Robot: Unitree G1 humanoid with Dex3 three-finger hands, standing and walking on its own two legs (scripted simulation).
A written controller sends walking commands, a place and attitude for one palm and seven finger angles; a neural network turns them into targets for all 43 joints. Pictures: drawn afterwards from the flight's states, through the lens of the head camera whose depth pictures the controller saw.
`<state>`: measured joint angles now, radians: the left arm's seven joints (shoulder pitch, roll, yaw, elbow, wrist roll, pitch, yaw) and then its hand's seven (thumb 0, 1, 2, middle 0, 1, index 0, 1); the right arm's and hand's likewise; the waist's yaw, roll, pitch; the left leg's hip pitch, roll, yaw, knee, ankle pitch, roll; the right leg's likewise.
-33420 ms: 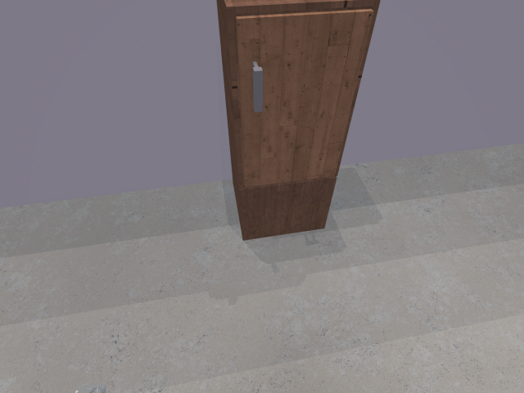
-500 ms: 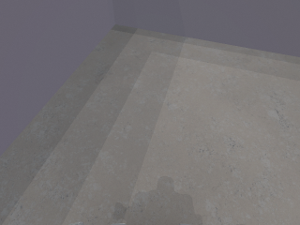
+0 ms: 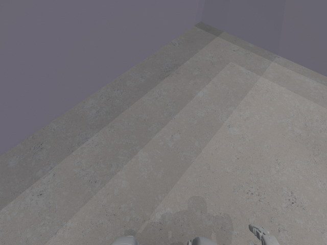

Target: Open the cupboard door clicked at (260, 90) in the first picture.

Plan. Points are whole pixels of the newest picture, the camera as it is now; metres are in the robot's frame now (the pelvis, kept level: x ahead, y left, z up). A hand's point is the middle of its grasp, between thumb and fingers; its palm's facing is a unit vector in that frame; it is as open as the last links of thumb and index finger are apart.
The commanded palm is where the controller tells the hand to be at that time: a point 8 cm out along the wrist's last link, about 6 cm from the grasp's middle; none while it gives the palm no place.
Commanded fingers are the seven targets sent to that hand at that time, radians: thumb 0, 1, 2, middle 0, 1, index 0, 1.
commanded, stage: turn to face it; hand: left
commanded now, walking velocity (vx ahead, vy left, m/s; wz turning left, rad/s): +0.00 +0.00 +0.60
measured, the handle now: out of the picture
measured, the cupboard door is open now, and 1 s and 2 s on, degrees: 46 46 46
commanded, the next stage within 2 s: none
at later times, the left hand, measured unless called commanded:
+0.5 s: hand out of the picture +0.02 +0.14 -0.15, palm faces +0.34 -0.92 -0.21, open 7.4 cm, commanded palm none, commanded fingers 0.00 0.90 0.90 -0.20 -0.30 -0.20 -0.30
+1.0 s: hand out of the picture -0.03 +0.13 -0.14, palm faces +0.59 -0.75 -0.28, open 7.4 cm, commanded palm none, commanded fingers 0.00 0.90 0.90 -0.20 -0.30 -0.20 -0.30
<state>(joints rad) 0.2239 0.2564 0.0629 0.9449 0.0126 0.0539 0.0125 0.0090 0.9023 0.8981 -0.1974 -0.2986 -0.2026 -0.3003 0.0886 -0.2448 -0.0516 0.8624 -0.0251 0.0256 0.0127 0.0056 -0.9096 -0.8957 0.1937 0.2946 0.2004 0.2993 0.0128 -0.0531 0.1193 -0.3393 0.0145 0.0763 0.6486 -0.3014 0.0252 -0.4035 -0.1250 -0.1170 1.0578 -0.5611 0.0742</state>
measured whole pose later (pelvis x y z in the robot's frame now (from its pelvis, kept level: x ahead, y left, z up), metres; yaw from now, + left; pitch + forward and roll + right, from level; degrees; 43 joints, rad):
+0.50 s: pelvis +0.01 -0.06 +0.01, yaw +19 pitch -1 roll +2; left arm 0.21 0.19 0.04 0.89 0.02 0.01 0.01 0.01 0.90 0.90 -0.20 -0.30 -0.20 -0.30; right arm 0.13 -0.23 -0.07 0.91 -0.01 0.08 0.03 0.01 -0.91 -0.90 0.19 0.29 0.20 0.30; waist 0.00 -0.05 0.12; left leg -0.35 0.01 0.09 0.75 -0.44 -0.06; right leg -0.25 -0.16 -0.19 0.57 -0.29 0.01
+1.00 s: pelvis +0.01 -0.09 +0.01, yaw +38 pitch -1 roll +1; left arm 0.17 0.21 0.05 0.87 0.02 0.02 0.02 0.01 0.90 0.90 -0.20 -0.30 -0.20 -0.30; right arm 0.16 -0.25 -0.09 0.92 -0.02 0.09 0.02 0.01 -0.91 -0.90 0.20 0.29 0.20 0.30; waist -0.02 0.02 0.11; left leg -0.51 -0.02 -0.02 1.08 -0.46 -0.05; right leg -0.24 -0.08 -0.11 0.57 -0.31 0.01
